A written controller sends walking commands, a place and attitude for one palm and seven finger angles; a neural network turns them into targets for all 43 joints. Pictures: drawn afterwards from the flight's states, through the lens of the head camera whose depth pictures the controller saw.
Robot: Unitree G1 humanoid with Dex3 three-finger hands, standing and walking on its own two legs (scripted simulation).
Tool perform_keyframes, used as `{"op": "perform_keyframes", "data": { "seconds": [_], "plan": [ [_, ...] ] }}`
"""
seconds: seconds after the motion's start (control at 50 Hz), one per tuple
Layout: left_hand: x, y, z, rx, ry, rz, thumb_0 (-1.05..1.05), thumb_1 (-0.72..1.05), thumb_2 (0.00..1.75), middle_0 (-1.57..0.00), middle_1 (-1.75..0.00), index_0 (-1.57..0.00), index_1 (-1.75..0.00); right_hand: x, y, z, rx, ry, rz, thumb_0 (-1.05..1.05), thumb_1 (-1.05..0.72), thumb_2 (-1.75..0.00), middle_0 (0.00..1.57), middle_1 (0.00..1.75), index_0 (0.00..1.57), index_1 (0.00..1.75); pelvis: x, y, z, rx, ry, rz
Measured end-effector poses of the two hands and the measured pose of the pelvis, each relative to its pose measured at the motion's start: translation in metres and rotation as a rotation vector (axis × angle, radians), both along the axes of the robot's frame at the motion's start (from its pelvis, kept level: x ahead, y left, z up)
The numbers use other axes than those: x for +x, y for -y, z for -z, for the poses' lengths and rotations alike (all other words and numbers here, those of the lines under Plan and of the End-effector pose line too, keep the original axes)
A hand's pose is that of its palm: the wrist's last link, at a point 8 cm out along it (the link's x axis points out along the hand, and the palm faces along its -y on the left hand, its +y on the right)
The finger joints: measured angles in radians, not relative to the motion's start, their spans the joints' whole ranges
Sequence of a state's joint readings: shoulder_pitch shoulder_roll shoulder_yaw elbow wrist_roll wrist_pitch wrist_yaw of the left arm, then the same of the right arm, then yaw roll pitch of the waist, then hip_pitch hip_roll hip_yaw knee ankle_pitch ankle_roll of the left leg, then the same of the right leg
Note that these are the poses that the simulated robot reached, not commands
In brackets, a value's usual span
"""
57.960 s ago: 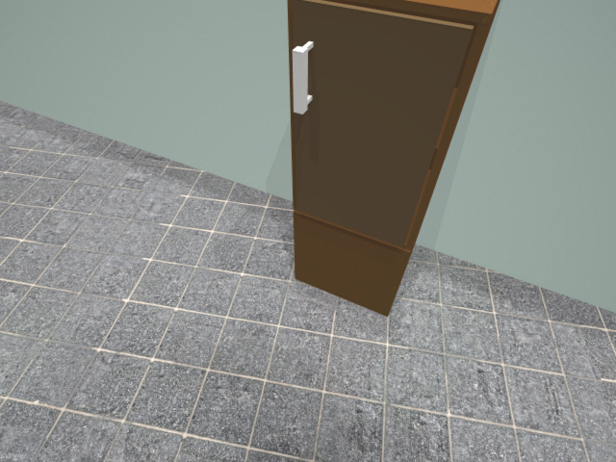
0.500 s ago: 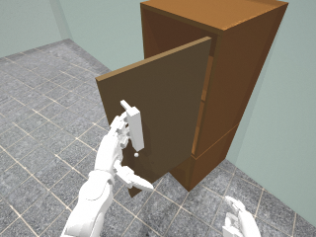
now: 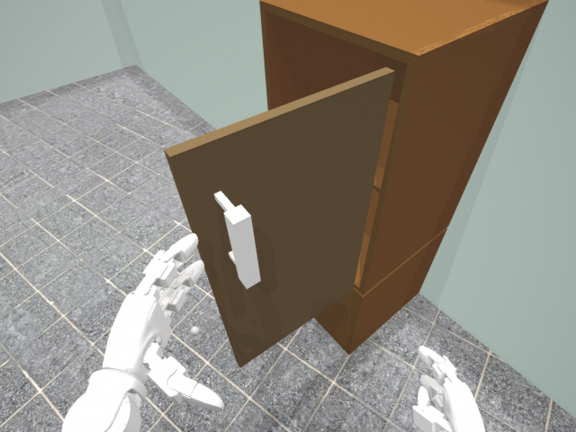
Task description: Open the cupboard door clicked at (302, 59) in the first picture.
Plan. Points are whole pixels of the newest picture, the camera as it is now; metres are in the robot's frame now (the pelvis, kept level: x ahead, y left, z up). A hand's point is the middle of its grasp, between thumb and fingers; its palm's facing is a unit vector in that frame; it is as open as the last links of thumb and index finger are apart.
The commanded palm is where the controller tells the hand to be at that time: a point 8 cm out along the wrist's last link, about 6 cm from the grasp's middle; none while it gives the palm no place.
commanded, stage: slide the hand sideways off the handle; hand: left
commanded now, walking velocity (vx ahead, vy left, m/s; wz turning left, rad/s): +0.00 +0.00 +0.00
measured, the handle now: (236, 240) +0.33 +0.11 +0.12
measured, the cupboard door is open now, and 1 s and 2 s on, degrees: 87 87 87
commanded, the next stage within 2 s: draw the hand back to the body in 0.22 s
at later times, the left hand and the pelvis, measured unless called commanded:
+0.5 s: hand (156, 349) +0.18 +0.16 +0.12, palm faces -0.04 -1.00 -0.07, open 16.3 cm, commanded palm +0.15 +0.22 +0.12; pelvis -0.02 +0.01 +0.00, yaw +1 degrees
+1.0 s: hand (89, 339) +0.17 +0.23 +0.14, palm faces +0.27 -0.92 -0.30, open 15.1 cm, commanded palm +0.13 +0.27 +0.15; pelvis -0.01 +0.02 +0.01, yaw +0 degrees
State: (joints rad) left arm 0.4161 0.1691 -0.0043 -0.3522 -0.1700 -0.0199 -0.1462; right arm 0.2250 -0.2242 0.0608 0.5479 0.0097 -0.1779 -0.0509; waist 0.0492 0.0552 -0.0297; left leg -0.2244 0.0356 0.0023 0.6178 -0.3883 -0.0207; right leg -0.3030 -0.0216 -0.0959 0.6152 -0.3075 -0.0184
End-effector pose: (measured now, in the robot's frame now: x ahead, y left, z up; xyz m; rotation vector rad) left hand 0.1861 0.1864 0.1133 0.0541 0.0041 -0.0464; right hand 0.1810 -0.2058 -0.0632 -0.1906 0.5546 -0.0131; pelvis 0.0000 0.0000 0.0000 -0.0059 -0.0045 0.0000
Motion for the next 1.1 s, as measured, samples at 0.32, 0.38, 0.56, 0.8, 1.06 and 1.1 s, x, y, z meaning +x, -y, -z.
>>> {"op": "perform_keyframes", "data": {
  "seconds": [0.32,0.38,0.56,0.8,1.06,1.1],
  "plan": [
    [-0.033,-0.024,0.001,-0.001,0.028,-0.006,-0.01,-0.50,0.30,-0.15,-0.30,-0.15,-0.30,-0.008,-0.004,-0.002,-0.019,0.057,-0.008,0.02,-0.90,-0.90,0.20,0.30,0.20,0.30,-0.010,-0.009,0.005,-0.009,0.002,-0.014],
    [-0.032,-0.026,0.001,0.001,0.036,-0.003,-0.01,-0.50,0.30,-0.15,-0.30,-0.15,-0.30,-0.011,-0.008,-0.002,-0.019,0.064,-0.011,0.02,-0.90,-0.90,0.20,0.30,0.20,0.30,-0.013,-0.010,0.006,-0.010,0.006,-0.014],
    [-0.027,-0.038,-0.012,0.023,0.056,-0.005,-0.01,-0.50,0.30,-0.15,-0.30,-0.15,-0.30,-0.017,-0.018,-0.005,-0.002,0.072,-0.009,0.02,-0.90,-0.90,0.20,0.30,0.20,0.30,-0.017,-0.015,0.003,-0.010,0.021,-0.009],
    [-0.036,-0.068,-0.022,0.037,0.044,-0.046,-0.01,-0.49,0.30,-0.15,-0.30,-0.15,-0.30,-0.014,-0.019,-0.011,-0.016,0.085,-0.017,0.02,-0.90,-0.90,0.20,0.30,0.20,0.30,-0.017,-0.018,-0.001,-0.016,0.039,-0.011],
    [-0.049,-0.091,-0.039,0.291,0.092,-0.352,-0.01,-0.19,0.43,-0.16,-0.30,-0.17,-0.30,-0.012,-0.017,-0.011,-0.064,0.002,-0.004,0.02,-0.90,-0.90,0.20,0.30,0.20,0.30,-0.010,-0.021,-0.011,-0.014,0.070,0.005],
    [-0.048,-0.095,-0.040,0.308,0.093,-0.371,0.00,-0.13,0.46,-0.16,-0.30,-0.17,-0.30,-0.014,-0.017,-0.008,-0.065,-0.025,0.001,0.02,-0.90,-0.90,0.20,0.30,0.20,0.30,-0.009,-0.021,-0.012,-0.013,0.074,0.005]
  ]
}}
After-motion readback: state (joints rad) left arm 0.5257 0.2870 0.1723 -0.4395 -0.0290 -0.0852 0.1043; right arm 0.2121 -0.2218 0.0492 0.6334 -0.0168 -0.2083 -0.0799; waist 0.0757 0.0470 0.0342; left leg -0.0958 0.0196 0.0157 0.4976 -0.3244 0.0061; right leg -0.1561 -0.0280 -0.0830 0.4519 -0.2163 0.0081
